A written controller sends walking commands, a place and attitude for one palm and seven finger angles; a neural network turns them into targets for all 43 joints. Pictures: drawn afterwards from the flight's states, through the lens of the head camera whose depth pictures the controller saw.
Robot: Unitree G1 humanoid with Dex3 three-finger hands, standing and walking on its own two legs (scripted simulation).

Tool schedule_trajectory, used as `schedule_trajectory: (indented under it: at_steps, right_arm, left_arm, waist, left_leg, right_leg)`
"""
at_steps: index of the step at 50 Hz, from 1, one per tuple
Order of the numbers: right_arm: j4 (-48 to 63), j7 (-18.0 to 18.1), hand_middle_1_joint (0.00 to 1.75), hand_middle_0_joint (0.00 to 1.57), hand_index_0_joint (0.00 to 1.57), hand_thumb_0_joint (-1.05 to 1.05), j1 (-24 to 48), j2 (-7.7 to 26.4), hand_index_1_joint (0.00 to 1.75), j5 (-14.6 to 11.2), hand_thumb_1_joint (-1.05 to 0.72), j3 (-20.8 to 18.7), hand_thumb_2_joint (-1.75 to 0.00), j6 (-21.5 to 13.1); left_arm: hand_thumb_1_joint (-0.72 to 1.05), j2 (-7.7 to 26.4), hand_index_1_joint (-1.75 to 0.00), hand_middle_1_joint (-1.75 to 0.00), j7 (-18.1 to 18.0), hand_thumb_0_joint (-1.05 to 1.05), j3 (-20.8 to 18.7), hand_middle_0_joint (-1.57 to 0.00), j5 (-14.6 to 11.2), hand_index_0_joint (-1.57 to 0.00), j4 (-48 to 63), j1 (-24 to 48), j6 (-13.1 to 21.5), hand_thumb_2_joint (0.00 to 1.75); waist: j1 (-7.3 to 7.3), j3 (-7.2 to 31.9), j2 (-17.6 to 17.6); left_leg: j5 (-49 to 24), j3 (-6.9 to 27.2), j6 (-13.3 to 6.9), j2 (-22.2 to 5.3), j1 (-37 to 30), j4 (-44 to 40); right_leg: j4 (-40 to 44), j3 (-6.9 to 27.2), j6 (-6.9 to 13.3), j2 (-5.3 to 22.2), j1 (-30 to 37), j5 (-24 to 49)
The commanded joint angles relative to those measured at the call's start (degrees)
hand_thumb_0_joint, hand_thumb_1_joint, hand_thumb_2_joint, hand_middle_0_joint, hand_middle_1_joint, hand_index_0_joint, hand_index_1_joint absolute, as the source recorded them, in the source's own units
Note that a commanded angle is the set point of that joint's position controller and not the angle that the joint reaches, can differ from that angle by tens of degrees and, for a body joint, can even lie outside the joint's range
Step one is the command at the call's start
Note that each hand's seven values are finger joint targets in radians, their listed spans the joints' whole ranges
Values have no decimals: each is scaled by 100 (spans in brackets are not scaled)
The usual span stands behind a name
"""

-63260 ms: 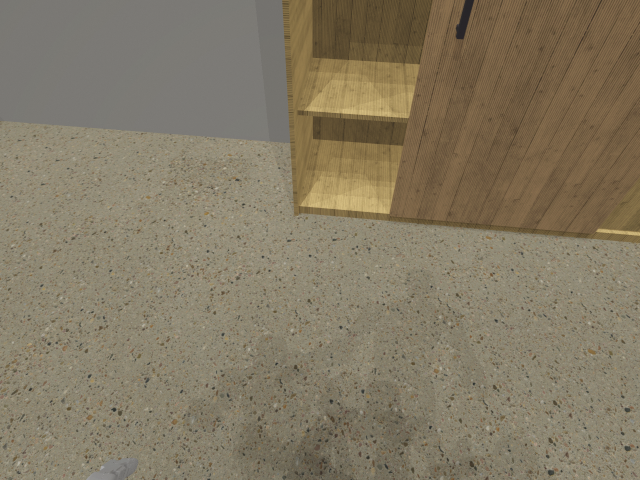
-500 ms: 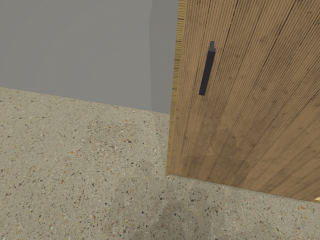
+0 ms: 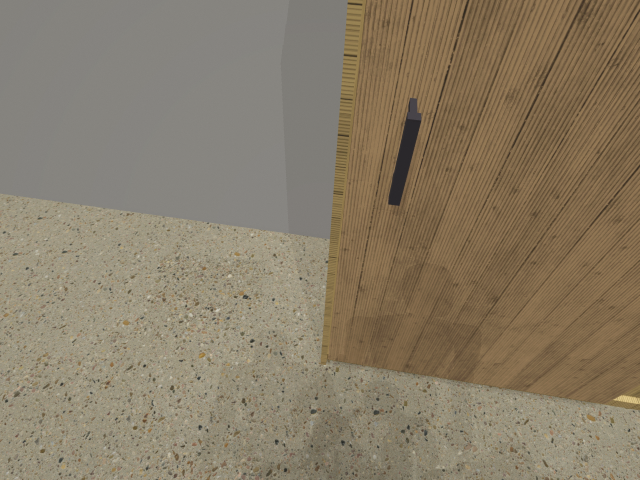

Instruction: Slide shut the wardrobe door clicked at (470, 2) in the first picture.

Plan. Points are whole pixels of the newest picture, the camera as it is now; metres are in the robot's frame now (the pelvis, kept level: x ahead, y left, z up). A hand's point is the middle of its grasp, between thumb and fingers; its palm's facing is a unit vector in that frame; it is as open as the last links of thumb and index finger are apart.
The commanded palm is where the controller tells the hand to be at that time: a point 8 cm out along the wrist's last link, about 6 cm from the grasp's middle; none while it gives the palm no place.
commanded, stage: come to a stop and stand still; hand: right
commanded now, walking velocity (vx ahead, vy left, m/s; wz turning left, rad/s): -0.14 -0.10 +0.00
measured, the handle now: (403, 154) +0.54 -0.09 +0.12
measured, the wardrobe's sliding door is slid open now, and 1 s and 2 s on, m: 0.00 0.00 0.00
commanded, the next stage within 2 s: look again from close up in 1.46 s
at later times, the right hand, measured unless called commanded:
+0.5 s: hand out of the picture +0.03 -0.19 -0.17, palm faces -0.01 +0.96 -0.27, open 7.4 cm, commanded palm none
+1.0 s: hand out of the picture -0.06 -0.23 -0.18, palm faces +0.04 +0.98 -0.18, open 7.4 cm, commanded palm none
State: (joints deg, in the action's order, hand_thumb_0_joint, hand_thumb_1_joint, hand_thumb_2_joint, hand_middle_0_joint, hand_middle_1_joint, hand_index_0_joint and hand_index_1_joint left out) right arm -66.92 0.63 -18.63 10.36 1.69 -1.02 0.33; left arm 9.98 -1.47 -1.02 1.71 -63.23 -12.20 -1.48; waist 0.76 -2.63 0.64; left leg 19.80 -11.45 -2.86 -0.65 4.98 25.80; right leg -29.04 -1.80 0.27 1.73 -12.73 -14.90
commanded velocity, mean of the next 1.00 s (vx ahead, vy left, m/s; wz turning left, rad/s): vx -0.03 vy -0.02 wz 0.00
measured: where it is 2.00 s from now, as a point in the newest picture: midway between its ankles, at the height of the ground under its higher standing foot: outside the picture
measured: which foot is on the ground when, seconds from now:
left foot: down 0.00-1.00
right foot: down 0.00-1.00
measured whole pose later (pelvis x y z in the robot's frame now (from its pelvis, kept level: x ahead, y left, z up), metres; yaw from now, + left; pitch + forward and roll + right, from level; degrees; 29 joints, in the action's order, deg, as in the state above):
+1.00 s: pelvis -0.05 -0.06 +0.00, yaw -1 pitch -1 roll +1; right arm -58.3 1.5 -20.0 9.4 1.4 -0.4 1.2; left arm 9.2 -0.9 -0.1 1.4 -60.0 -19.5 -1.2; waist 0.2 -0.5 0.2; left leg 20.7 -3.1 -2.2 -0.3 13.6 30.9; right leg -26.8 -2.9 5.6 -3.3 -19.3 -7.7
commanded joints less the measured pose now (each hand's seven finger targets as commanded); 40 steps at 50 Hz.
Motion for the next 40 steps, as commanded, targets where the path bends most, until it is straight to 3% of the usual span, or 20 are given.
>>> schedule_trajectory:
  at_steps: [1, 3, 6, 15, 18, 19, 20, 21, 22, 24, 25, 26, 27, 28, 29, 32, 34, 35, 37, 40]
  right_arm:
    - [78, 102, 30, 20, 20, 0, -226, 552, 30, -65, -90, -45, -90, -112]
    - [103, 153, 30, 20, 20, 0, -284, 503, 30, -99, -90, -58, -90, -105]
    - [172, 220, 30, 20, 20, 0, -416, 643, 30, -99, -90, -140, -90, -59]
    - [491, 270, 30, 20, 20, 0, -159, 636, 30, -51, -90, -202, -90, 24]
    - [524, 251, 30, 20, 20, 0, 21, 641, 30, -58, -90, -180, -90, 26]
    - [629, 405, 30, 20, 20, 0, -609, 511, 30, -12, -90, -89, -90, -242]
    - [934, 384, 30, 20, 20, 0, -404, 879, 30, 8, -90, -168, -90, -324]
    - [1060, 377, 30, 20, 20, 0, -438, 842, 30, 16, -90, -170, -90, -376]
    - [1223, 377, 30, 20, 20, 0, -282, 851, 30, 1, -90, -219, -90, -391]
    - [1447, 351, 30, 20, 20, 0, -85, 884, 30, -43, -90, -194, -90, -334]
    - [1513, 339, 30, 20, 20, 0, 52, 854, 30, -82, -90, -176, -90, -270]
    - [1560, 325, 30, 20, 20, 0, 61, 733, 30, -104, -90, -149, -90, -189]
    - [1620, 307, 30, 20, 20, 0, 27, 562, 30, -116, -90, -135, -90, -92]
    - [1676, 290, 30, 20, 20, 0, -46, 403, 30, -119, -90, -94, -90, -34]
    - [1632, 259, 30, 20, 20, 0, -64, 402, 30, -110, -90, -71, -90, 9]
    - [1413, 191, 30, 20, 20, 0, -349, 496, 30, -60, -90, -55, -90, -9]
    - [1440, 167, 30, 20, 20, 0, -79, 658, 30, -60, -90, -35, -90, -90]
    - [1507, 173, 30, 20, 20, 0, 126, 733, 30, -61, -90, -44, -90, -94]
    - [1622, 184, 30, 20, 20, 0, 443, 760, 30, -60, -90, -52, -90, -63]
    - [1575, 159, 30, 20, 20, 0, 221, 649, 30, -74, -90, -62, -90, 15]
  left_arm:
    - [90, 288, -30, -30, -58, 0, 47, -20, -44, -20, 29, -275, 91, 90]
    - [90, 358, -30, -30, -118, 0, 53, -20, -86, -20, -70, -365, 119, 90]
    - [90, 454, -30, -30, -185, 0, 8, -20, -125, -20, -46, -487, 87, 90]
    - [90, 422, -30, -30, -137, 0, -117, -20, -89, -20, 208, -353, -21, 90]
    - [90, 406, -30, -30, -105, 0, -109, -20, -87, -20, 188, -291, -43, 90]
    - [90, 515, -30, -30, -21, 0, -151, -20, -134, -20, 755, 224, 209, 90]
    - [90, 235, -30, -30, 37, 0, -98, -20, -104, -20, 910, -147, 214, 90]
    - [90, 264, -30, -30, 41, 0, -115, -20, -114, -20, 949, -159, 221, 90]
    - [90, 275, -30, -30, 43, 0, -101, -20, -105, -20, 1035, -157, 218, 90]
    - [90, 269, -30, -30, 42, 0, -72, -20, -103, -20, 1036, -418, 228, 90]
    - [90, 308, -30, -30, 34, 0, -73, -20, -91, -20, 972, -680, 216, 90]
    - [90, 441, -30, -30, 32, 0, -84, -20, -68, -20, 925, -837, 210, 90]
    - [90, 690, -30, -30, 28, 0, -104, -20, -36, -20, 964, -911, 216, 90]
    - [90, 829, -30, -30, 2, 0, -112, -20, -44, -20, 1011, -745, 209, 90]
    - [90, 825, -30, -30, -19, 0, -93, -20, -54, -20, 1061, -482, 210, 90]
    - [90, 678, -30, -30, 10, 0, -27, -20, -59, -20, 1243, 61, 188, 90]
    - [90, 530, -30, -30, 52, 0, -41, -20, -81, -20, 1209, -139, 137, 90]
    - [90, 486, -30, -30, 71, 0, -56, -20, -67, -20, 1141, -316, 109, 90]
    - [90, 441, -30, -30, 89, 0, -52, -20, -44, -20, 974, -680, 98, 90]
    - [90, 579, -30, -30, 76, 0, -26, -20, -8, -20, 932, -819, 153, 90]
  waist:
    - [-153, -391, -234]
    - [-114, -194, 89]
    - [-55, 172, 30]
    - [4, 230, -514]
    - [-36, 102, -453]
    - [200, 204, -334]
    - [-76, 540, -832]
    - [-48, 746, -899]
    - [-71, 903, -566]
    - [-183, 846, -770]
    - [-307, 732, -744]
    - [-316, 578, -469]
    - [-232, 371, 351]
    - [-103, -28, 885]
    - [3, -263, 1037]
    - [247, -326, 237]
    - [-25, -446, -688]
    - [-162, -455, -888]
    - [-369, -493, -597]
    - [-244, -537, 168]
  left_leg:
    - [-2228, 1025, -339, -1183, 23, -670]
    - [-3588, 698, -13, -905, -56, -342]
    - [-4592, 654, 37, -967, -407, -76]
    - [-4236, 841, -206, -1212, -287, 2]
    - [-3435, 889, -227, -1208, -10, -183]
    - [-6477, 1583, 286, -1180, 212, -92]
    - [-7867, 1447, 73, -1593, -795, 310]
    - [-8130, 1322, -221, -1599, -1033, 497]
    - [-7839, 1188, -367, -1600, -1143, 660]
    - [-6712, 935, -401, -1329, -679, 916]
    - [-5579, 835, -335, -1213, -201, 1040]
    - [-4011, 750, -184, -957, 450, 1169]
    - [-1858, 597, 25, -503, 938, 1397]
    - [242, 625, 144, -121, 1074, 1528]
    - [1186, 755, 136, -68, 1112, 1568]
    - [369, 1168, 12, -257, 482, 292]
    - [1125, 1822, -272, -834, 1168, -619]
    - [1490, 1960, -389, -1091, 1682, -925]
    - [1793, 1683, -367, -965, 2341, -898]
    - [1546, 1207, -75, -351, 1830, -206]
  right_leg:
    - [-3, 26, 109, 350, -272, 1113]
    - [129, 108, 117, 433, 281, 2594]
    - [-105, -3, 97, 395, 403, 3085]
    - [-296, -15, 76, 326, 51, 2154]
    - [-182, 37, 69, 346, 153, 1814]
    - [-1352, -275, 35, 192, -265, 1187]
    - [-1571, -88, 159, -19, -1180, -606]
    - [-1650, -105, 188, -38, -1399, -952]
    - [-1415, -151, 243, -88, -1317, -901]
    - [-733, -280, 271, -261, -737, -281]
    - [-298, -242, 290, -189, -218, 419]
    - [-158, 42, 387, 92, 278, 1583]
    - [69, 959, 744, 685, 244, 2457]
    - [415, 1500, 1123, 1066, -249, 2900]
    - [677, 1706, 1249, 1129, -599, 2418]
    - [676, 1365, 824, 627, -1440, -73]
    - [130, 563, 371, 59, -1057, -701]
    - [-186, 260, 273, -6, -608, -532]
    - [-221, 247, 256, 42, -31, -394]
    - [929, 1068, 432, 351, -811, -1485]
